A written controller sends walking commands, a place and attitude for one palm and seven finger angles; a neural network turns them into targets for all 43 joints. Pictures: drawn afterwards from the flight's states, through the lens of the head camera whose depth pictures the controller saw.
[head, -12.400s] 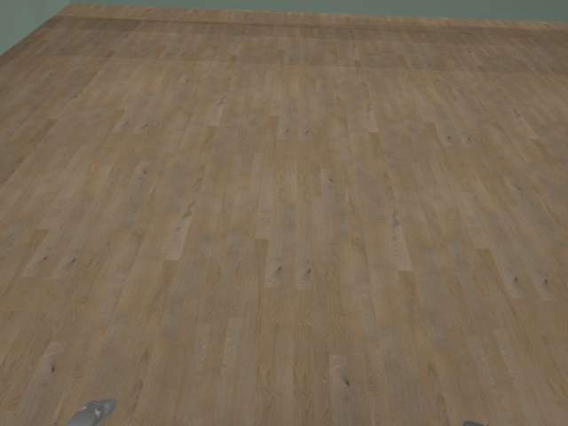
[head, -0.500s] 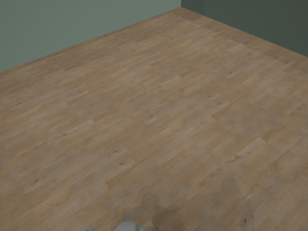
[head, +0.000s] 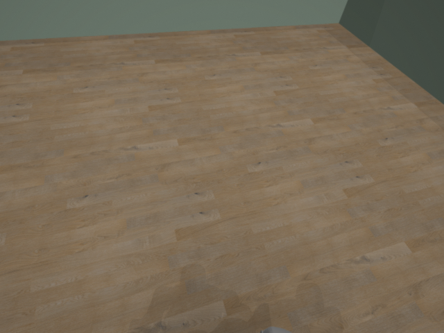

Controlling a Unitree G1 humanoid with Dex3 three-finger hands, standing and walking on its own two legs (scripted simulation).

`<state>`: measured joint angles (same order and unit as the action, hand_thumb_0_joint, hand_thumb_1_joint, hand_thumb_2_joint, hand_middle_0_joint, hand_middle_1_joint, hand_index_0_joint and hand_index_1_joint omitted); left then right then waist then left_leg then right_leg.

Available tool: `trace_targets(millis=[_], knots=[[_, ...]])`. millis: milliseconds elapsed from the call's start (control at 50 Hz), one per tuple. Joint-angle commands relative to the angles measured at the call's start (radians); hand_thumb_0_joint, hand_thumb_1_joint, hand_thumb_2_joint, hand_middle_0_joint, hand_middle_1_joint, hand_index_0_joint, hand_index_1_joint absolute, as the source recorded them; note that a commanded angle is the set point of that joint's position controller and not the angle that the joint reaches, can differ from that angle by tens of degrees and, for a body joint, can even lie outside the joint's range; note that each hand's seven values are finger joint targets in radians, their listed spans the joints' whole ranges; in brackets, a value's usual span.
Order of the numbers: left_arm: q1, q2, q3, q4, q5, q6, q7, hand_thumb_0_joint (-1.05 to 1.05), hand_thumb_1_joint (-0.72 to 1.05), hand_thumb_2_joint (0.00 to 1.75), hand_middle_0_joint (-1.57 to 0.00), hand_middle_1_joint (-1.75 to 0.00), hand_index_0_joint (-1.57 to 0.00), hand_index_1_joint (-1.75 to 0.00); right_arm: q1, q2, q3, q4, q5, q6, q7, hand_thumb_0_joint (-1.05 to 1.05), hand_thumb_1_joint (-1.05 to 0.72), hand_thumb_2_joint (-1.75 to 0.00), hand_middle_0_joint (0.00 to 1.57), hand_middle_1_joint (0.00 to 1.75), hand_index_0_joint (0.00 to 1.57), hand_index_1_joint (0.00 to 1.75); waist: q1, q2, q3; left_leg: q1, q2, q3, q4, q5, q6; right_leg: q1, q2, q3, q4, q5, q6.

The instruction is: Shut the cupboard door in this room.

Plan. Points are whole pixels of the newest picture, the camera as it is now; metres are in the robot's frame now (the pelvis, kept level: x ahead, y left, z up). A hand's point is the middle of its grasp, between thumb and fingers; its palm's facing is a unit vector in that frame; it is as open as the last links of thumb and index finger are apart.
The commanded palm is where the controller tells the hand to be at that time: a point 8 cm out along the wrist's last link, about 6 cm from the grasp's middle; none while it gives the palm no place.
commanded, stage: turn or walk to find it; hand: left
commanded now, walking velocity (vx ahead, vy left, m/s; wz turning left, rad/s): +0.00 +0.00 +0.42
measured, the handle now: out of the picture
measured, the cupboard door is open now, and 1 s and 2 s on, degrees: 79 79 79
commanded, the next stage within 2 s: none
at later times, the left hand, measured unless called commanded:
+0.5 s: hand out of the picture +0.05 +0.15 -0.14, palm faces +0.19 -0.94 -0.28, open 7.4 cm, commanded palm none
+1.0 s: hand out of the picture -0.16 +0.18 -0.19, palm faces +0.48 -0.84 -0.25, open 7.4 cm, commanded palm none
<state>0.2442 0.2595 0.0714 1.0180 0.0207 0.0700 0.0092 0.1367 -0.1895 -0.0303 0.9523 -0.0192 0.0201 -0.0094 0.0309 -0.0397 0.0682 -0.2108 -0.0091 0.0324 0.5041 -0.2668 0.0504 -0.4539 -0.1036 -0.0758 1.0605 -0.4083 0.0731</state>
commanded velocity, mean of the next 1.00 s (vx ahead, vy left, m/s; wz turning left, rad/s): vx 0.00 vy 0.00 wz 0.42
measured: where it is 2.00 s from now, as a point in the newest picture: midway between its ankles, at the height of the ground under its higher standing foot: outside the picture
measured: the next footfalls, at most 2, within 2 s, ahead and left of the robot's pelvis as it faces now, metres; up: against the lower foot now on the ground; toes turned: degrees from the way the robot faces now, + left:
right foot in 0.40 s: +0.02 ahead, -0.14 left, +0.00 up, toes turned +7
left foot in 0.92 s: -0.09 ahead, +0.08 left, +0.00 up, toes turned +28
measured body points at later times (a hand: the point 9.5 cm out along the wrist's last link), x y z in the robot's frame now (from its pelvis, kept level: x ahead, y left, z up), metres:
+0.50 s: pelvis -0.03 -0.06 +0.00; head +0.00 -0.09 +0.45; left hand +0.04 +0.20 -0.12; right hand +0.01 -0.30 -0.17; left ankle -0.03 +0.08 -0.69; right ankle -0.02 -0.15 -0.74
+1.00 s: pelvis -0.08 -0.02 -0.01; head -0.06 +0.01 +0.44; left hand -0.19 +0.22 -0.17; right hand +0.13 -0.20 -0.14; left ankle -0.13 +0.06 -0.74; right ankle -0.03 -0.15 -0.70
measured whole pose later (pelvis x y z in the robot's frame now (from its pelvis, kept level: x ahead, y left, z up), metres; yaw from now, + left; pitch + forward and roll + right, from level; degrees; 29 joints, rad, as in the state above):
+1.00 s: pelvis -0.08 -0.02 -0.01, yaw +25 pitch -1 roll +0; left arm 0.26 0.26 0.07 1.01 0.02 0.06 0.02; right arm 0.11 -0.21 -0.05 0.95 -0.02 0.02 0.00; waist 0.04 -0.06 0.09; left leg -0.24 0.00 0.06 0.59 -0.33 0.03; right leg -0.37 -0.14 -0.14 0.89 -0.51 0.06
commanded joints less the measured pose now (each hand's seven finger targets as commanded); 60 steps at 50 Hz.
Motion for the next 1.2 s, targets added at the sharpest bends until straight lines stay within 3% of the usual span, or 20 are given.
trace_targets(millis=[0,220,280,340,360,380,400,420,440,480,520,620,780,820,860,880,900,920,1020,1180], knots=[[-0.021,0.067,0.011,-0.078,0.0,-0.031,0.002,0.0,0.9,0.9,-0.2,-0.3,-0.2,-0.3,0.056,-0.195,-0.052,-0.037,0.007,-0.018,-0.012,0.0,-0.9,-0.9,0.2,0.3,0.2,0.3,-0.035,0.161,-0.054,0.089,0.225,-0.222,-0.221,0.357,0.069,-0.1,-0.005,0.057,0.068,0.068,0.017],[-0.142,0.032,-0.001,-0.152,-0.01,-0.038,0.014,0.0,0.9,0.9,-0.2,-0.3,-0.2,-0.3,0.145,-0.192,-0.069,-0.026,-0.007,-0.009,-0.011,0.0,-0.9,-0.9,0.2,0.3,0.2,0.3,-0.077,0.166,-0.091,0.11,0.246,-0.4,-0.176,0.392,0.137,-0.031,0.037,0.078,-0.18,-0.054,0.009],[-0.111,0.026,-0.005,-0.151,-0.015,-0.045,0.016,0.0,0.9,0.9,-0.2,-0.3,-0.2,-0.3,0.129,-0.195,-0.074,-0.032,-0.009,-0.004,-0.009,0.0,-0.9,-0.9,0.2,0.3,0.2,0.3,-0.061,0.172,-0.114,0.056,0.221,-0.421,-0.146,0.42,0.128,0.086,0.068,0.063,-0.339,-0.039,-0.006],[-0.02,0.036,0.002,-0.129,-0.018,-0.054,0.02,0.0,0.9,0.9,-0.2,-0.3,-0.2,-0.3,0.099,-0.185,-0.076,-0.041,-0.002,0.001,-0.003,0.0,-0.9,-0.9,0.2,0.3,0.2,0.3,-0.013,0.155,-0.147,-0.081,0.155,-0.4,-0.095,0.292,0.07,0.311,0.077,0.044,-0.606,0.157,-0.019],[0.012,0.07,0.008,-0.123,-0.014,-0.062,0.024,0.0,0.9,0.9,-0.2,-0.3,-0.2,-0.3,0.1,-0.157,-0.074,-0.044,0.005,0.002,0.001,0.0,-0.9,-0.9,0.2,0.3,0.2,0.3,0.001,0.083,-0.158,-0.185,0.101,-0.352,-0.041,0.168,0.02,0.437,0.014,0.09,-0.716,0.21,-0.034],[0.033,0.152,0.025,-0.125,0.0,-0.072,0.031,0.0,0.9,0.9,-0.2,-0.3,-0.2,-0.3,0.111,-0.098,-0.066,-0.059,0.013,0.0,0.008,0.0,-0.9,-0.9,0.2,0.3,0.2,0.3,0.013,-0.147,-0.171,-0.376,-0.012,-0.212,0.141,-0.062,-0.046,0.568,-0.205,0.313,-0.787,0.156,-0.108],[0.017,0.19,0.029,-0.143,0.002,-0.069,0.033,0.0,0.9,0.9,-0.2,-0.3,-0.2,-0.3,0.083,-0.107,-0.07,-0.078,0.005,0.004,0.004,0.0,-0.9,-0.9,0.2,0.3,0.2,0.3,0.02,-0.229,-0.112,-0.412,-0.074,-0.111,0.363,-0.297,-0.079,0.431,-0.38,0.443,-0.817,0.232,-0.208],[-0.031,0.163,0.026,-0.16,-0.004,-0.068,0.035,0.0,0.9,0.9,-0.2,-0.3,-0.2,-0.3,0.086,-0.14,-0.081,-0.061,-0.005,0.019,0.007,0.0,-0.9,-0.9,0.2,0.3,0.2,0.3,0.0,-0.146,-0.085,-0.369,-0.026,-0.149,0.517,-0.272,-0.075,0.3,-0.363,0.379,-0.826,0.176,-0.238],[-0.105,0.125,0.026,-0.174,-0.006,-0.073,0.037,0.0,0.9,0.9,-0.2,-0.3,-0.2,-0.3,0.122,-0.137,-0.083,-0.038,-0.009,0.032,0.011,0.0,-0.9,-0.9,0.2,0.3,0.2,0.3,-0.038,-0.179,-0.042,-0.364,-0.004,-0.158,0.594,-0.222,-0.077,0.233,-0.309,0.324,-0.848,0.108,-0.222],[-0.151,0.077,0.005,-0.184,-0.011,-0.073,0.032,0.0,0.9,0.9,-0.2,-0.3,-0.2,-0.3,0.162,-0.118,-0.083,-0.001,-0.009,0.041,0.02,0.0,-0.9,-0.9,0.2,0.3,0.2,0.3,-0.075,-0.068,0.01,-0.351,0.013,-0.12,0.685,-0.127,-0.091,0.196,-0.218,0.191,-0.81,0.201,-0.175],[-0.116,0.06,0.0,-0.172,-0.009,-0.085,0.029,0.0,0.9,0.9,-0.2,-0.3,-0.2,-0.3,0.186,-0.101,-0.076,0.014,-0.006,0.041,0.022,0.0,-0.9,-0.9,0.2,0.3,0.2,0.3,-0.069,-0.086,-0.011,-0.36,0.016,-0.094,0.711,-0.074,-0.11,0.263,-0.184,0.104,-0.777,0.34,-0.164],[-0.017,0.075,0.007,-0.138,-0.003,-0.088,0.028,0.0,0.9,0.9,-0.2,-0.3,-0.2,-0.3,0.119,-0.109,-0.073,-0.001,-0.006,0.044,0.021,0.0,-0.9,-0.9,0.2,0.3,0.2,0.3,-0.027,-0.122,-0.018,-0.367,0.046,-0.079,0.667,-0.082,-0.134,0.323,-0.217,0.093,-0.768,0.367,-0.185],[0.059,0.14,0.027,-0.094,0.013,-0.075,0.022,0.0,0.9,0.9,-0.2,-0.3,-0.2,-0.3,-0.003,-0.087,-0.045,-0.04,0.011,0.021,0.019,0.0,-0.9,-0.9,0.2,0.3,0.2,0.3,0.027,-0.172,-0.076,-0.212,0.04,0.017,0.277,-0.217,-0.116,0.393,-0.262,0.06,-0.666,0.589,-0.224],[0.045,0.154,0.03,-0.089,0.012,-0.072,0.021,0.0,0.9,0.9,-0.2,-0.3,-0.2,-0.3,0.031,-0.091,-0.042,-0.033,0.014,0.012,0.015,0.0,-0.9,-0.9,0.2,0.3,0.2,0.3,0.005,-0.18,-0.111,-0.138,0.029,0.042,0.148,-0.163,-0.105,0.393,-0.261,0.037,-0.613,0.624,-0.207],[0.017,0.152,0.029,-0.089,0.0,-0.064,0.018,0.0,0.9,0.9,-0.2,-0.3,-0.2,-0.3,0.086,-0.114,-0.044,-0.018,0.011,0.003,0.016,0.0,-0.9,-0.9,0.2,0.3,0.2,0.3,-0.037,-0.133,-0.131,0.03,0.025,0.054,-0.057,0.046,-0.093,0.303,-0.223,-0.036,-0.52,0.532,-0.134],[0.017,0.121,0.023,-0.099,-0.007,-0.059,0.016,0.0,0.9,0.9,-0.2,-0.3,-0.2,-0.3,0.12,-0.162,-0.055,-0.014,0.009,-0.007,0.017,0.0,-0.9,-0.9,0.2,0.3,0.2,0.3,-0.061,0.005,-0.167,0.167,0.097,-0.038,-0.149,0.171,-0.068,0.194,-0.173,-0.076,-0.382,0.399,-0.084],[0.023,0.055,0.007,-0.133,-0.013,-0.052,0.01,0.0,0.9,0.9,-0.2,-0.3,-0.2,-0.3,0.138,-0.263,-0.079,-0.02,0.0,-0.013,0.012,0.0,-0.9,-0.9,0.2,0.3,0.2,0.3,-0.073,0.303,-0.151,0.28,0.349,-0.358,-0.169,0.466,0.039,-0.088,-0.042,-0.116,-0.192,-0.084,-0.006],[-0.043,0.047,-0.005,-0.152,-0.004,-0.041,0.015,0.0,0.9,0.9,-0.2,-0.3,-0.2,-0.3,0.182,-0.303,-0.086,-0.005,0.002,-0.002,0.006,0.0,-0.9,-0.9,0.2,0.3,0.2,0.3,-0.105,0.29,-0.142,0.205,0.43,-0.378,-0.167,0.604,0.128,-0.09,-0.018,-0.033,-0.065,-0.245,-0.007],[-0.037,0.07,0.008,-0.101,-0.003,-0.031,0.001,0.0,0.9,0.9,-0.2,-0.3,-0.2,-0.3,0.016,-0.208,-0.05,-0.044,-0.001,-0.009,-0.012,0.0,-0.9,-0.9,0.2,0.3,0.2,0.3,-0.033,0.213,-0.043,0.068,0.25,-0.219,-0.179,0.447,0.09,-0.078,-0.012,0.043,0.063,-0.013,0.001],[-0.089,0.059,0.002,-0.132,-0.005,-0.033,0.007,0.0,0.9,0.9,-0.2,-0.3,-0.2,-0.3,0.088,-0.205,-0.063,-0.041,-0.001,-0.011,-0.007,0.0,-0.9,-0.9,0.2,0.3,0.2,0.3,-0.061,0.164,-0.064,0.098,0.245,-0.307,-0.19,0.374,0.12,-0.065,0.011,0.061,-0.062,-0.01,0.018]])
